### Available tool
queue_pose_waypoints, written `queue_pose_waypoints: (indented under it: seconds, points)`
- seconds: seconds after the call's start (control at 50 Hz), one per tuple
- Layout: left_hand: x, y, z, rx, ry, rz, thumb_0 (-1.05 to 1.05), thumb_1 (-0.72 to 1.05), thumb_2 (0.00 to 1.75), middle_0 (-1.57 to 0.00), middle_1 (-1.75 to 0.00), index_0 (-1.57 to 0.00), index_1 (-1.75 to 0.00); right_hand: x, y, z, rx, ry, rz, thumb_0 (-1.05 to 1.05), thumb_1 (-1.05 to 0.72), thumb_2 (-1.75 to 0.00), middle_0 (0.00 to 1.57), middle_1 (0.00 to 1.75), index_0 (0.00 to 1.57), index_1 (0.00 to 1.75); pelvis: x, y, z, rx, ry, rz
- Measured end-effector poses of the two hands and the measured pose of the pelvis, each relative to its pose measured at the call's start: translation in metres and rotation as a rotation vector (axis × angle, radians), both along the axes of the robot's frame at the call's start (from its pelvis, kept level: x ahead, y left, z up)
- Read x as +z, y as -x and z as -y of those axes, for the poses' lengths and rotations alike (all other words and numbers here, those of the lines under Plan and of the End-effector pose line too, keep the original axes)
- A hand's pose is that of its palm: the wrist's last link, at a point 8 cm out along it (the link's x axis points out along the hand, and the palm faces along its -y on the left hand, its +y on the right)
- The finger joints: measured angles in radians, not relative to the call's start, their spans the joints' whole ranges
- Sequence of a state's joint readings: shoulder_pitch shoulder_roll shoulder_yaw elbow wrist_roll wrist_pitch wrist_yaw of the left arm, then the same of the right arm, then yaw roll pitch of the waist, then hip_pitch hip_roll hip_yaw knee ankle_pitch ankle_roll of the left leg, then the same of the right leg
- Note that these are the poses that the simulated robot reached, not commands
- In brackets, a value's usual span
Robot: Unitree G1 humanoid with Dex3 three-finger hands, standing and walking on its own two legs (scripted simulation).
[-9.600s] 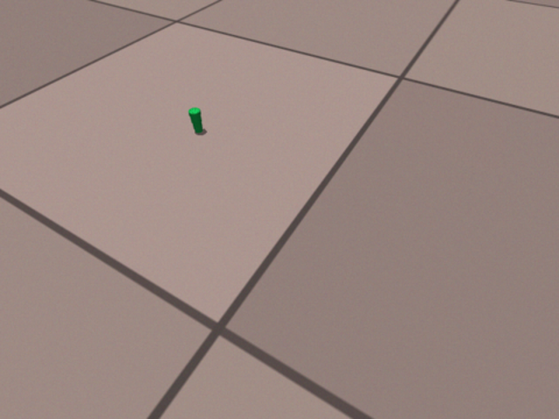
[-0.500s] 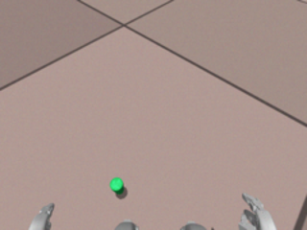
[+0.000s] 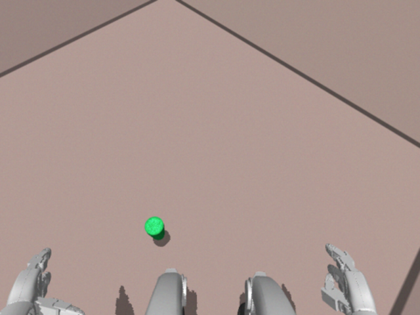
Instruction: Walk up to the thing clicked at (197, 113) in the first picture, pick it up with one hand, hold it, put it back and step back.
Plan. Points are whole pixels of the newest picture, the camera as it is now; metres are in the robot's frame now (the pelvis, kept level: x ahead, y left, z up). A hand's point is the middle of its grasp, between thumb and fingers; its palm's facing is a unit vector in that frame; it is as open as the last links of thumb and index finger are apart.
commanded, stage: go down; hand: left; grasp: from the side
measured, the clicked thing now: (156, 230) +0.41 +0.22 -0.58
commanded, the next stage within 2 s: approach in 1.80 s
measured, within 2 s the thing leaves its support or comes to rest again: neither
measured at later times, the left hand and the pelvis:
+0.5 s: hand (67, 244) +0.28 +0.36 -0.19, palm faces +0.19 -0.96 -0.19, open 17.2 cm; pelvis -0.05 +0.00 -0.14, yaw -2 degrees
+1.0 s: hand (69, 233) +0.32 +0.39 -0.24, palm faces +0.18 -0.98 -0.12, open 17.3 cm; pelvis -0.06 +0.00 -0.22, yaw -4 degrees
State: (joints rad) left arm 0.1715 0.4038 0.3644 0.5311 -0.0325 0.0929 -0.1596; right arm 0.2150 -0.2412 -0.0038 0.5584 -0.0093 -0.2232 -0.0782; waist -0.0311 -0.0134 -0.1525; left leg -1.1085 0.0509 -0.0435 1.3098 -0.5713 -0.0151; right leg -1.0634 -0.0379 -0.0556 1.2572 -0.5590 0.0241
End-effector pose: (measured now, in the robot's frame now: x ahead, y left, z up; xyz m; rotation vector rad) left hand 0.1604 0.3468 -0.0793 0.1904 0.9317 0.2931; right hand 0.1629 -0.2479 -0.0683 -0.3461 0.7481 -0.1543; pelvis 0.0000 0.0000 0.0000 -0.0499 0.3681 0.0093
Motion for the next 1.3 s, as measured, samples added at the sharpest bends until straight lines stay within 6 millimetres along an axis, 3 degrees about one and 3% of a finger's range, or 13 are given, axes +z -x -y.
queue_pose_waypoints:
  seconds: [0.22, 0.52, 0.74, 1.04, 1.3]
  points:
    - [-0.055, -0.066, -0.033, -0.1, 0.0, 0.317, -0.01, -0.54, 0.05, -0.08, -0.08, -0.08, -0.09, -0.093, 0.021, 0.016, 0.024, 0.048, -0.123, 0.02, -0.91, -0.9, 0.21, 0.3, 0.2, 0.3, -0.081, 0.024, 0.0, -0.015, 0.007, -0.13]
    - [-0.099, -0.094, -0.064, -0.105, 0.006, 0.498, -0.01, -0.48, 0.08, -0.06, -0.09, -0.06, -0.1, -0.179, 0.064, 0.02, 0.043, 0.051, -0.281, 0.01, -0.89, -0.9, 0.21, 0.3, 0.2, 0.3, -0.148, 0.047, 0.003, -0.029, 0.018, -0.198]
    - [-0.128, -0.115, -0.076, -0.13, 0.034, 0.586, -0.01, -0.46, 0.06, -0.05, -0.07, -0.05, -0.08, -0.212, 0.079, 0.028, 0.04, 0.095, -0.318, 0.01, -0.9, -0.9, 0.21, 0.3, 0.2, 0.3, -0.187, 0.057, 0.0, -0.04, 0.038, -0.211]
    - [-0.15, -0.128, -0.089, -0.133, 0.046, 0.679, -0.01, -0.49, 0.05, -0.05, -0.05, -0.04, -0.06, -0.252, 0.09, 0.03, 0.07, 0.114, -0.347, 0.01, -0.91, -0.91, 0.21, 0.3, 0.2, 0.3, -0.228, 0.065, 0.0, -0.046, 0.045, -0.204]
    - [-0.163, -0.138, -0.096, -0.139, 0.056, 0.725, -0.01, -0.49, 0.06, -0.04, -0.06, -0.04, -0.07, -0.274, 0.101, 0.031, 0.076, 0.123, -0.368, 0.01, -0.92, -0.91, 0.21, 0.3, 0.2, 0.3, -0.253, 0.069, -0.001, -0.052, 0.052, -0.194]
